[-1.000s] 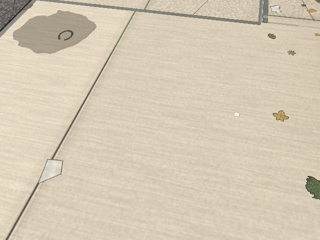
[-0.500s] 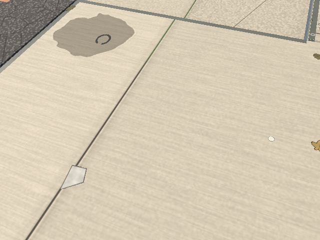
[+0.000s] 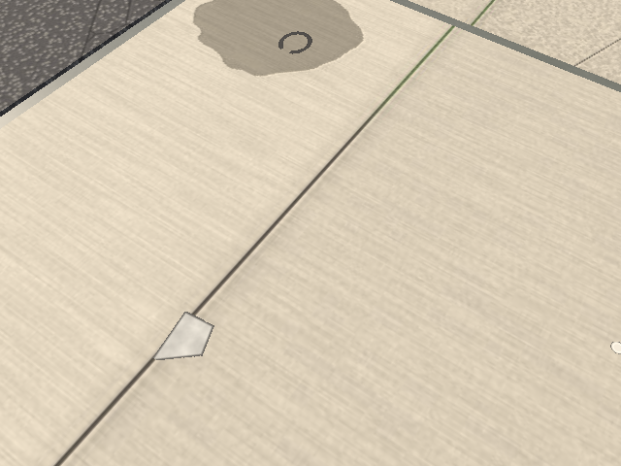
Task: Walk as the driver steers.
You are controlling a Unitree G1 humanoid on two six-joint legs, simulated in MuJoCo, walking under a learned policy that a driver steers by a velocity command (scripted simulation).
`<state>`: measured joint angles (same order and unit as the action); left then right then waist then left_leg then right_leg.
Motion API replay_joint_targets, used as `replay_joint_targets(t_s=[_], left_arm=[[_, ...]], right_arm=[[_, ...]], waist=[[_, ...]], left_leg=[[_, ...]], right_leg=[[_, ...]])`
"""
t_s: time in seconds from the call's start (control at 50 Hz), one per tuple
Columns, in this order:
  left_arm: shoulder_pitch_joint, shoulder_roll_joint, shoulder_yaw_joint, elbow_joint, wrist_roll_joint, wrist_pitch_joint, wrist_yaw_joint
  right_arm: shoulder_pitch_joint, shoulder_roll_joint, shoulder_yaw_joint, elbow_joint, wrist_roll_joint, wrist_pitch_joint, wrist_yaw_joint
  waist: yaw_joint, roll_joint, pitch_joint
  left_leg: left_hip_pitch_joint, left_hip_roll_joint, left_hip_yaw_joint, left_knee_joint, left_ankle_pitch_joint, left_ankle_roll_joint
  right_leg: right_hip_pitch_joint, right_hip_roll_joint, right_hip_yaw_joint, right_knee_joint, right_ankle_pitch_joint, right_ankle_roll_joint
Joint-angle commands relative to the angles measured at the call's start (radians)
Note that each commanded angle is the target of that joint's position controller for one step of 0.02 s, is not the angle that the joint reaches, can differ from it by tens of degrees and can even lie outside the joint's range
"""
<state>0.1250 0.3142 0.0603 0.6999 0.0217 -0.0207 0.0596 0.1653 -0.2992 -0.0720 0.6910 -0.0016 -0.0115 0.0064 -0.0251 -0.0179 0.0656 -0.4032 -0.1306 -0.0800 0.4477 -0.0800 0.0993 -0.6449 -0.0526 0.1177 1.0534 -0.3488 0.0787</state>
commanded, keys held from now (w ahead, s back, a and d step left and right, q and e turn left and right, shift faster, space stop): q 0.08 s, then no key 0.40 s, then w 0.52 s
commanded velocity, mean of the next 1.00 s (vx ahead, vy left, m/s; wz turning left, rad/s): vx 0.17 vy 0.00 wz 0.18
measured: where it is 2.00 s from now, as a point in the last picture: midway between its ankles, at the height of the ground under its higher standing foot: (276, 359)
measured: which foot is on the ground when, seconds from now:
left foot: down 0.00-0.24, up 0.26-0.50, down 0.52-0.84, up 0.86-1.00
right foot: up 0.00-0.20, down 0.22-0.56, up 0.58-0.82, down 0.84-1.00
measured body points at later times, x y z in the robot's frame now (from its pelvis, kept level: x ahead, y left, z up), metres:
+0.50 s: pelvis +0.06 -0.04 +0.00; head +0.09 -0.05 +0.45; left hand +0.16 +0.24 -0.10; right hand +0.25 -0.28 -0.10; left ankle +0.03 +0.09 -0.72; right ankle +0.10 -0.17 -0.73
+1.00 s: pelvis +0.18 -0.06 +0.01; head +0.20 -0.08 +0.46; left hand +0.21 +0.22 -0.09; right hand +0.34 -0.31 -0.11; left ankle +0.14 +0.09 -0.65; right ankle +0.17 -0.15 -0.73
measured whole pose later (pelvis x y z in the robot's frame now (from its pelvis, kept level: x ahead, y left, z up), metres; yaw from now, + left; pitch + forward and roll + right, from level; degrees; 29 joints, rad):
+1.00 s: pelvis +0.18 -0.06 +0.01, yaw +9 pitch +1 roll +1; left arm 0.36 0.26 0.04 0.76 0.00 -0.09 -0.02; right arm 0.28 -0.30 -0.06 0.74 0.02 -0.06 0.01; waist 0.02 0.04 -0.01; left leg -0.51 0.05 -0.02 1.08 -0.28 0.03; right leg -0.16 0.03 -0.02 0.40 -0.26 -0.06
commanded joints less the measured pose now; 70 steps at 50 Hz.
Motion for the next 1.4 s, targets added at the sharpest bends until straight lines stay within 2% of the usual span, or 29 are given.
replay_joint_targets(t_s=[0.02, 0.16, 0.22, 0.26, 0.28, 0.3, 0.36, 0.46, 0.52, 0.54, 0.56, 0.6, 0.64, 0.74, 0.82, 0.84, 0.86, 0.88, 0.9, 0.96, 1.1, 1.2, 1.26, 1.3, 1.32, 1.34, 1.36, 1.38, 1.4], left_arm=[[0.096, 0.068, 0.020, -0.042, -0.002, 0.012, 0.009], [0.035, 0.070, 0.015, -0.071, -0.019, -0.021, -0.019], [0.087, 0.072, 0.020, -0.064, -0.014, -0.037, -0.036], [0.049, 0.181, 0.040, -0.064, 0.032, -0.024, -0.034], [0.058, 0.104, 0.026, -0.078, 0.027, -0.024, -0.035], [0.065, 0.102, 0.025, -0.078, 0.012, -0.023, -0.034], [0.029, 0.086, 0.019, -0.069, -0.019, -0.013, -0.030], [0.055, 0.076, 0.019, -0.047, -0.018, 0.018, -0.035], [0.108, 0.047, 0.005, -0.023, -0.025, 0.010, -0.043], [0.112, 0.035, -0.003, -0.023, -0.006, -0.001, -0.052], [0.111, -0.004, -0.012, -0.040, -0.007, -0.013, -0.052], [-0.037, 0.067, 0.009, -0.079, -0.032, -0.031, -0.047], [-0.039, 0.071, 0.020, -0.090, -0.045, -0.046, -0.047], [-0.020, 0.009, 0.001, -0.072, -0.041, -0.085, -0.090], [0.197, 0.050, 0.025, 0.003, -0.048, -0.069, -0.088], [0.301, 0.100, 0.038, 0.015, -0.045, -0.070, -0.076], [0.383, 0.243, 0.069, 0.014, -0.030, -0.070, -0.078], [0.367, 0.189, 0.054, 0.015, -0.023, -0.076, -0.083], [0.309, 0.139, 0.036, 0.007, -0.026, -0.081, -0.083], [0.215, 0.089, 0.015, -0.010, -0.014, -0.080, -0.081], [0.256, 0.113, 0.019, 0.028, -0.030, -0.069, -0.061], [0.309, 0.136, 0.029, 0.072, -0.046, -0.057, -0.055], [0.302, 0.156, 0.039, 0.085, -0.046, -0.044, -0.051], [0.288, 0.158, 0.037, 0.083, -0.039, -0.030, -0.046], [0.295, 0.122, 0.019, 0.065, -0.023, -0.028, -0.041], [0.443, -0.032, -0.026, 0.039, -0.024, -0.046, -0.051], [0.402, 0.053, -0.011, 0.063, -0.052, -0.067, -0.055], [0.277, 0.125, 0.012, 0.029, -0.082, -0.075, -0.058], [0.212, 0.122, 0.010, 0.011, -0.077, -0.078, -0.055]], right_arm=[[-0.048, -0.159, -0.043, -0.091, 0.011, 0.006, -0.025], [-0.005, -0.143, -0.035, -0.096, 0.002, 0.037, -0.035], [0.014, -0.101, -0.012, -0.090, 0.012, 0.046, -0.035], [0.076, -0.065, -0.004, -0.111, 0.005, 0.032, -0.030], [0.042, -0.143, -0.023, -0.105, -0.009, 0.022, -0.030], [0.023, -0.174, -0.039, -0.097, 0.003, 0.022, -0.029], [0.043, -0.089, -0.023, -0.062, 0.006, 0.050, -0.033], [-0.009, -0.020, 0.005, -0.070, 0.016, 0.047, -0.021], [0.041, -0.039, 0.003, -0.040, 0.000, 0.044, -0.016], [0.066, -0.096, -0.007, -0.047, -0.008, 0.045, -0.023], [0.096, -0.165, -0.030, -0.015, -0.008, 0.048, -0.022], [0.119, -0.157, -0.028, -0.020, -0.011, 0.027, -0.017], [0.150, -0.145, -0.023, 0.004, -0.002, -0.006, -0.028], [0.119, -0.135, -0.022, 0.005, 0.023, -0.023, -0.023], [0.110, -0.096, -0.009, 0.005, 0.022, -0.022, -0.007], [0.088, -0.033, 0.012, -0.008, 0.009, -0.031, -0.003], [0.099, 0.005, 0.022, -0.065, 0.016, -0.054, -0.010], [0.081, -0.079, -0.001, -0.068, 0.035, -0.069, -0.016], [0.063, -0.113, -0.012, -0.065, 0.048, -0.076, -0.011], [0.053, -0.082, -0.012, -0.037, 0.020, -0.078, 0.000], [-0.105, -0.006, 0.019, -0.073, 0.012, -0.077, 0.019], [-0.222, -0.028, 0.019, -0.112, 0.026, -0.085, 0.045], [-0.194, -0.065, 0.006, -0.113, 0.022, -0.090, 0.051], [0.019, -0.127, -0.029, -0.056, 0.020, -0.084, 0.035], [0.201, -0.178, -0.046, -0.018, 0.013, -0.079, 0.023], [0.268, -0.282, -0.063, -0.002, -0.007, -0.080, 0.023], [0.278, -0.181, -0.041, -0.001, 0.003, -0.080, 0.024], [0.206, -0.136, -0.024, 0.001, 0.006, -0.081, 0.019], [0.137, -0.111, -0.016, -0.002, 0.004, -0.082, 0.016]], waist=[[0.040, 0.104, -0.193], [-0.009, 0.169, -0.194], [0.037, 0.147, -0.186], [-0.051, -0.268, -0.148], [0.010, -0.232, -0.170], [0.026, -0.171, -0.162], [0.009, -0.102, -0.137], [0.047, -0.205, -0.167], [0.027, -0.138, -0.174], [0.032, -0.042, -0.176], [0.050, 0.181, -0.162], [-0.042, 0.224, 0.014], [-0.043, 0.257, 0.068], [-0.020, 0.177, -0.011], [0.091, 0.117, -0.072], [0.139, -0.005, -0.102], [0.141, -0.290, -0.156], [0.136, -0.214, -0.112], [0.107, -0.155, -0.021], [0.057, -0.075, 0.013], [0.088, -0.058, 0.016], [0.103, -0.056, 0.050], [0.060, -0.068, 0.011], [-0.058, -0.073, -0.143], [-0.131, -0.024, -0.287], [-0.048, 0.270, -0.445], [-0.096, 0.247, -0.483], [-0.094, 0.179, -0.283], [-0.061, 0.099, -0.191]], left_leg=[[0.071, 0.231, -0.289, -0.140, -0.066, 0.142], [0.136, 0.247, -0.372, -0.060, -0.057, 0.122], [0.117, 0.200, -0.361, 0.035, 0.026, 0.055], [-0.093, -0.006, -0.088, 0.274, -0.433, -0.067], [-0.102, 0.033, -0.083, 0.451, -0.539, -0.116], [-0.127, 0.032, -0.077, 0.567, -0.523, -0.137], [-0.127, 0.060, -0.061, 0.619, -0.438, -0.183], [0.074, 0.101, 0.059, 0.204, -0.331, -0.190], [0.323, 0.113, 0.051, -0.090, -0.071, -0.129], [0.396, 0.210, -0.052, -0.055, -0.062, -0.085], [0.313, 0.259, -0.132, -0.066, -0.384, 0.002], [0.191, 0.378, -0.373, -0.257, -0.706, 0.116], [0.248, 0.433, -0.446, -0.284, -0.610, 0.152], [0.256, 0.331, -0.219, -0.244, -0.304, 0.098], [0.028, 0.276, -0.129, -0.089, -0.290, 0.040], [-0.074, 0.200, -0.042, 0.160, -0.276, -0.021], [-0.300, 0.093, 0.070, 0.506, -0.430, -0.085], [-0.407, 0.123, -0.016, 0.685, -0.492, -0.084], [-0.472, 0.177, -0.029, 0.740, -0.397, -0.060], [-0.406, 0.246, -0.004, 0.661, -0.190, -0.050], [-0.283, 0.213, 0.074, 0.273, 0.093, -0.119], [-0.220, 0.187, 0.068, 0.109, 0.147, -0.089], [-0.144, 0.157, 0.084, 0.069, 0.051, -0.042], [0.161, 0.098, 0.140, 0.048, 0.022, 0.011], [0.481, 0.222, 0.010, 0.098, 0.016, 0.062], [0.850, 0.504, -0.506, 0.024, -0.201, 0.229], [0.829, 0.532, -0.705, -0.142, -0.381, 0.235], [0.685, 0.498, -0.528, -0.161, -0.374, 0.174], [0.532, 0.462, -0.384, -0.177, -0.274, 0.140]], right_leg=[[0.081, 0.022, -0.005, -0.086, 0.077, 0.020], [0.202, 0.049, -0.019, -0.351, 0.047, 0.004], [0.409, 0.022, -0.024, -0.663, 0.229, -0.055], [0.493, -0.283, 0.304, -0.714, 0.570, -0.277], [0.478, -0.332, 0.360, -0.722, 0.585, -0.360], [0.493, -0.302, 0.313, -0.703, 0.592, -0.352], [0.494, -0.202, 0.161, -0.664, 0.626, -0.279], [0.516, -0.137, 0.081, -0.637, 0.632, -0.268], [0.395, -0.094, 0.066, -0.648, 0.237, -0.183], [0.294, -0.046, 0.018, -0.584, 0.050, -0.130], [0.249, 0.075, -0.130, -0.491, -0.089, -0.082], [0.128, 0.074, -0.151, -0.303, -0.102, -0.059], [-0.005, 0.023, -0.088, -0.164, -0.180, -0.089], [0.182, 0.031, -0.146, -0.399, -0.017, -0.121], [0.615, 0.074, -0.171, -0.550, 0.152, -0.120], [0.736, -0.060, 0.014, -0.632, 0.070, -0.165], [0.849, -0.307, 0.468, -0.792, -0.146, -0.319], [0.798, -0.354, 0.639, -0.871, -0.328, -0.384], [0.748, -0.330, 0.543, -0.869, -0.344, -0.361], [0.636, -0.205, 0.270, -0.891, -0.023, -0.294], [0.563, -0.125, -0.001, -0.935, 0.337, -0.278], [0.616, -0.184, -0.011, -0.921, 0.342, -0.268], [0.709, -0.207, -0.021, -0.825, 0.569, -0.239], [0.685, -0.149, -0.077, -0.547, 0.876, -0.202], [0.489, -0.108, -0.096, -0.270, 0.678, -0.169], [0.076, 0.086, -0.094, 0.136, -0.037, -0.095], [-0.037, 0.094, 0.049, 0.268, -0.216, -0.099], [-0.117, 0.041, 0.036, 0.295, -0.148, -0.109], [-0.092, -0.015, 0.003, 0.248, -0.052, -0.113]])
Keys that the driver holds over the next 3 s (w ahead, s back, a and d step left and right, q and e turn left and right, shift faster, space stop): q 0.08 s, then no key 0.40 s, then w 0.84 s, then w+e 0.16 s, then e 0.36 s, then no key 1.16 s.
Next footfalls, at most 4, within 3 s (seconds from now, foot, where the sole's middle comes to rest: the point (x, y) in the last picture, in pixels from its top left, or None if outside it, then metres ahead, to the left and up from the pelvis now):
0.22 right None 0.14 -0.17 -0.77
0.52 left None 0.07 0.09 -0.77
0.84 right None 0.21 -0.15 -0.77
1.32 left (239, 426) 0.50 0.14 -0.77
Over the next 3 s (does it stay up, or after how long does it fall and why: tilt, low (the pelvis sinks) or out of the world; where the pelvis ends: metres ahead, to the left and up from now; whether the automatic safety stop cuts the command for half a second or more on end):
stays up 0.70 0.09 0.00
